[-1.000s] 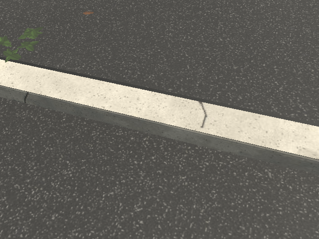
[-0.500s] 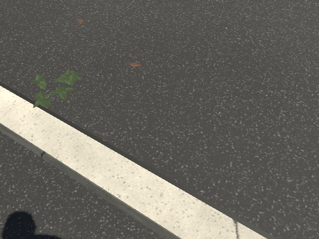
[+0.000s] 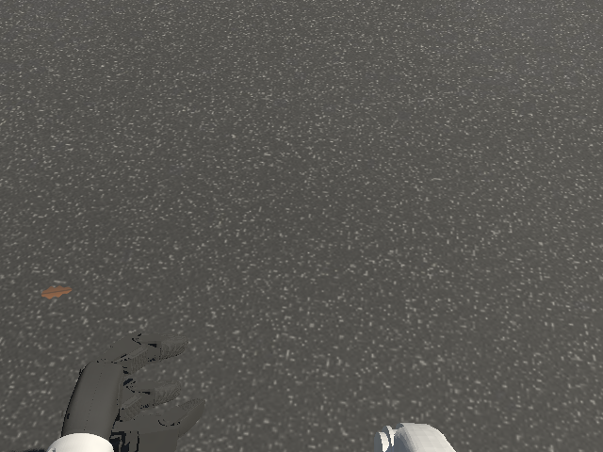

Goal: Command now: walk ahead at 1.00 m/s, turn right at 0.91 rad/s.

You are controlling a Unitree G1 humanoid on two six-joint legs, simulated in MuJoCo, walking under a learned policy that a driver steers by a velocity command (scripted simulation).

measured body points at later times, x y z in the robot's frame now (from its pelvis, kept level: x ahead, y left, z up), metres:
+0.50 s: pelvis +0.47 -0.04 +0.09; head +0.51 -0.06 +0.54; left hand +0.60 +0.24 -0.02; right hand +0.62 -0.35 +0.06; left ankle +0.68 -0.01 -0.63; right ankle +0.24 -0.04 -0.58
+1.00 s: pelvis +0.62 -0.11 +0.11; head +0.63 -0.13 +0.56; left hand +0.92 -0.08 +0.03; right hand +0.49 -0.33 -0.03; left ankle +0.67 +0.00 -0.58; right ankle +0.60 -0.22 -0.62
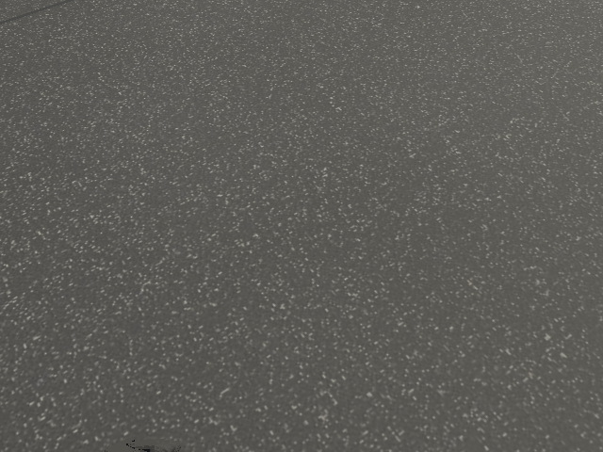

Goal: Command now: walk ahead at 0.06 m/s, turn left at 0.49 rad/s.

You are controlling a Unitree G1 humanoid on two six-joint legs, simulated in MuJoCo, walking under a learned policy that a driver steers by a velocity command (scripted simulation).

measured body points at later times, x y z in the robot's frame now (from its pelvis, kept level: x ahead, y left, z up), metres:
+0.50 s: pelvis -0.01 +0.04 +0.01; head +0.01 +0.09 +0.45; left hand +0.01 +0.35 -0.11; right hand +0.22 -0.18 -0.07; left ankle -0.03 +0.11 -0.73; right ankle +0.08 -0.09 -0.66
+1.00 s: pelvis +0.04 +0.03 +0.01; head +0.07 +0.03 +0.46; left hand -0.09 +0.31 -0.07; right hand +0.34 -0.07 -0.11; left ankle -0.08 +0.10 -0.66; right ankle +0.12 -0.03 -0.73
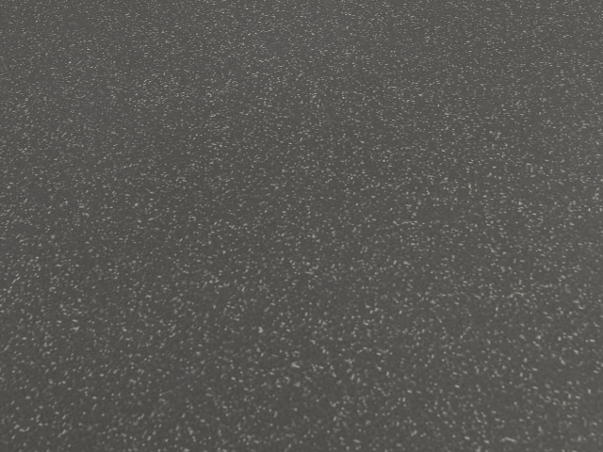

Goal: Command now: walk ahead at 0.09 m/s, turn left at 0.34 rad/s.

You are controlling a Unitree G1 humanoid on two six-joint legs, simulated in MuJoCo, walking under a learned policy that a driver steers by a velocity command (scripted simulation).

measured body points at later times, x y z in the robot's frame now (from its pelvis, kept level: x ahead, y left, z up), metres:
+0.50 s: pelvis +0.03 +0.00 -0.01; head +0.06 -0.03 +0.43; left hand +0.23 +0.23 -0.11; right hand +0.08 -0.30 -0.13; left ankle +0.02 +0.12 -0.75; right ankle +0.01 -0.09 -0.73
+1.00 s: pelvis +0.07 -0.03 -0.01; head +0.10 -0.06 +0.44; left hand +0.36 +0.13 -0.11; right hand +0.02 -0.35 -0.11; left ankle +0.19 +0.04 -0.72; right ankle +0.02 -0.09 -0.75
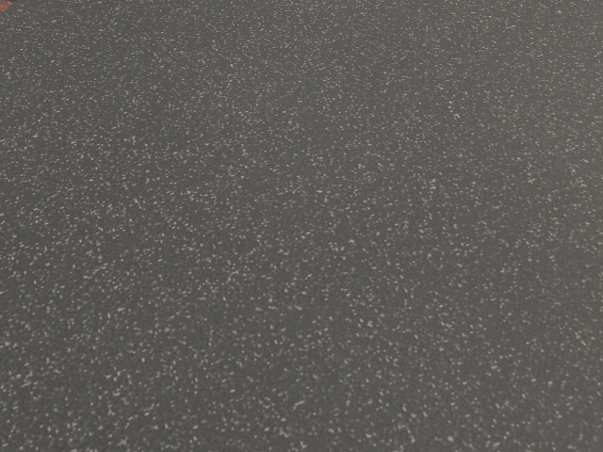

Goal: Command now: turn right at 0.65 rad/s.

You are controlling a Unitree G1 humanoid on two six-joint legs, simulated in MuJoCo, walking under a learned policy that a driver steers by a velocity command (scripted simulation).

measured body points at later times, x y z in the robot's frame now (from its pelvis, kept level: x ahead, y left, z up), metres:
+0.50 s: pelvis +0.06 +0.01 +0.00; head +0.08 +0.01 +0.45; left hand +0.14 +0.29 -0.11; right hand +0.14 -0.26 -0.12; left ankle +0.06 +0.13 -0.69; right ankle -0.01 -0.08 -0.74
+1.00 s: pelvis +0.37 +0.16 -0.02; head +0.40 +0.16 +0.43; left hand +0.33 +0.43 -0.13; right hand +0.59 -0.04 -0.15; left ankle +0.38 +0.19 -0.74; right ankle +0.33 -0.04 -0.61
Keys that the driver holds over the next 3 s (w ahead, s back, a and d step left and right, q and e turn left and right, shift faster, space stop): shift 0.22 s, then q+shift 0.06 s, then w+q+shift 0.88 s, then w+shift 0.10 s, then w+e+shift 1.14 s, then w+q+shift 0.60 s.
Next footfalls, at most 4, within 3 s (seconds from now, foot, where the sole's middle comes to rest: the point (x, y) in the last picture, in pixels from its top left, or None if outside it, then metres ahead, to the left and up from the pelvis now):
0.06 left None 0.09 0.11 -0.77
0.40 right None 0.03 -0.08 -0.77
0.86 left None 0.42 0.20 -0.77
1.30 right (208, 272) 0.87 0.33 -0.77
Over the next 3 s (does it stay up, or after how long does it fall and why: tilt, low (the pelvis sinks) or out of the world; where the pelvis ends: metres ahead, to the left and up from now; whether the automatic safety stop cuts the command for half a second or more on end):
stays up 2.07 0.76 -0.02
